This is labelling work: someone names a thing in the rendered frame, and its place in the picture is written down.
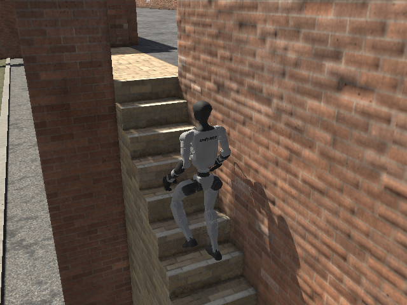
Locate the robot left thigh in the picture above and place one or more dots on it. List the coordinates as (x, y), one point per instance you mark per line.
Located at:
(182, 190)

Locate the humanoid robot torso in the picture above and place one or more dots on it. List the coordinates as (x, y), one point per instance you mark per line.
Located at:
(203, 154)

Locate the left robot forearm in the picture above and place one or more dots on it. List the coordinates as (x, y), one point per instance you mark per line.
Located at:
(176, 172)

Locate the left robot hand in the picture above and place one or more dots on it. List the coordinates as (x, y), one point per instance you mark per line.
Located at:
(167, 184)

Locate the robot left upper arm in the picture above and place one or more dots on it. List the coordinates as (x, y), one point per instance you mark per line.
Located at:
(186, 138)

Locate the robot right upper arm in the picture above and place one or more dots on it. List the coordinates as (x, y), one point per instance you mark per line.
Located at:
(222, 138)

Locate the right robot hand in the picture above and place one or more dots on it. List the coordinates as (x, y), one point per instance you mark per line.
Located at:
(215, 167)

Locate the right robot forearm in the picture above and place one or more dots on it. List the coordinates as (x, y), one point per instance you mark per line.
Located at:
(220, 158)

